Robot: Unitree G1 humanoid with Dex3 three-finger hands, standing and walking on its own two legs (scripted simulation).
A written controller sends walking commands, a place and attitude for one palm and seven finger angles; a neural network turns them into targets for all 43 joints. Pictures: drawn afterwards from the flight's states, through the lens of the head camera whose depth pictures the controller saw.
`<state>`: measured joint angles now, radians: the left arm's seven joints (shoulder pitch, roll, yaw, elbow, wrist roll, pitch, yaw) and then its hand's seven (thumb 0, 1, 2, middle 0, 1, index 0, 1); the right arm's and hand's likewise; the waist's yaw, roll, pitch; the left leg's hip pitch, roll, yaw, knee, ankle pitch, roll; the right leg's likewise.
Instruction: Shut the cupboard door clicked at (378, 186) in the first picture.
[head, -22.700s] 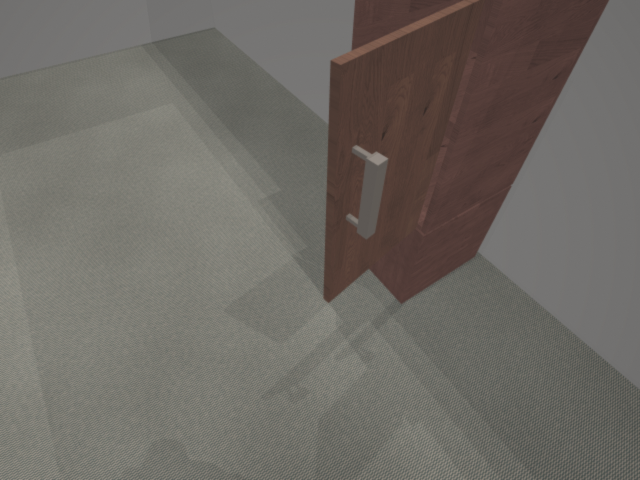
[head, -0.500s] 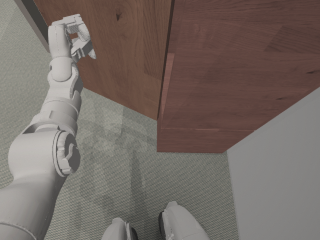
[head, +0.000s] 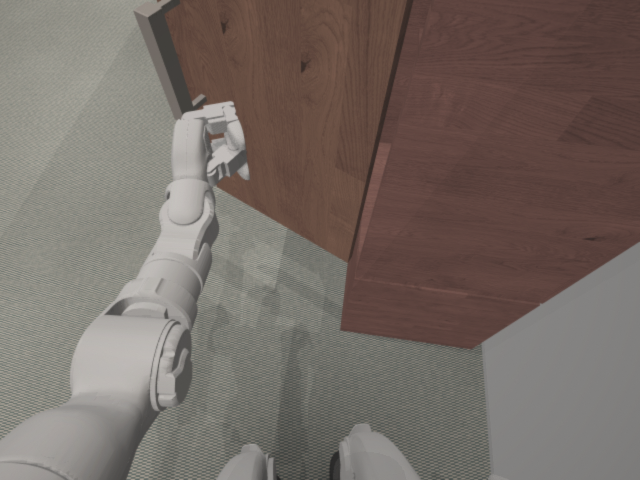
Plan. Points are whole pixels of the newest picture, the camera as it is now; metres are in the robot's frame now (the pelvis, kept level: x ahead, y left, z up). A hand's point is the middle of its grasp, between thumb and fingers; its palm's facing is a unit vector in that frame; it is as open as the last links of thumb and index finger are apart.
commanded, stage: draw the hand back to the body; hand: left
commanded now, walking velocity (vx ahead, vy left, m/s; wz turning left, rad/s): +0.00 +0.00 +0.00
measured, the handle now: (179, 63) +0.69 +0.15 +0.08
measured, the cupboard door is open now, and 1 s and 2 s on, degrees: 65 65 65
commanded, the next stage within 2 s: step back with the hand held close in 1.62 s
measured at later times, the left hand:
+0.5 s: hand (154, 204) +0.39 +0.13 +0.14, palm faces -0.04 -1.00 -0.03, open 3.1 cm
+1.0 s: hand out of the picture +0.26 +0.24 +0.19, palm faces +0.29 -0.91 -0.30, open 4.3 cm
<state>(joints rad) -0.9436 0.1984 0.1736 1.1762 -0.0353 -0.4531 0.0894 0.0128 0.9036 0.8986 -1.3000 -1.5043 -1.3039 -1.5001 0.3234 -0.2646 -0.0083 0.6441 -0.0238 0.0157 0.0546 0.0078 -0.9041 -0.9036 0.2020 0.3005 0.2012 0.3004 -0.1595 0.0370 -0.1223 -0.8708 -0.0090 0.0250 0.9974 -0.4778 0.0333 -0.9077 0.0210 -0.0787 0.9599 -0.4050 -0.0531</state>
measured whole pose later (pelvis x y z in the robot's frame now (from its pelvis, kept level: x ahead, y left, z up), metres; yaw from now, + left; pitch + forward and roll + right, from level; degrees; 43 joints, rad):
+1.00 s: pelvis +0.02 +0.02 +0.07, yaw +1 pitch -4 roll -1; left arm 0.24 0.30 0.13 -0.19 -0.07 0.00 0.08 0.01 0.90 0.90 -0.77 -0.92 -0.77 -0.92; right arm 0.16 -0.21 0.07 0.57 0.02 0.00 -0.07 0.01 -0.90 -0.90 0.20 0.30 0.20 0.30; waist 0.06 0.08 0.00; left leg -0.07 -0.04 0.02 0.40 -0.27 0.05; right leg -0.11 0.01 -0.06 0.38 -0.21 -0.02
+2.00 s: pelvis +0.02 +0.03 +0.06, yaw -1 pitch +1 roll -1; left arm 0.53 0.38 0.38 -0.39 -0.07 -0.15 0.12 0.01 0.89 0.90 -0.21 -0.31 -0.21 -0.30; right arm 0.19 -0.26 -0.01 0.59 0.02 0.01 -0.08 0.02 -0.90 -0.90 0.21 0.30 0.20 0.30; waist 0.00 0.07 -0.04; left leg -0.22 -0.04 0.05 0.50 -0.31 0.07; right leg -0.26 0.01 -0.04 0.47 -0.23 0.00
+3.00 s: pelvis -0.08 +0.04 +0.03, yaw +0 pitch +1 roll -1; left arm 0.48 0.41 0.48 -0.52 0.00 -0.27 0.15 0.01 0.89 0.90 -0.21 -0.31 -0.21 -0.30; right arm 0.24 -0.23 -0.01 0.57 0.00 -0.04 -0.07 0.02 -0.90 -0.90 0.21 0.30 0.21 0.30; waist -0.02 -0.02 0.00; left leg -0.49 -0.04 0.07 0.79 -0.36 0.08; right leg -0.51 0.00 -0.04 0.69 -0.20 0.00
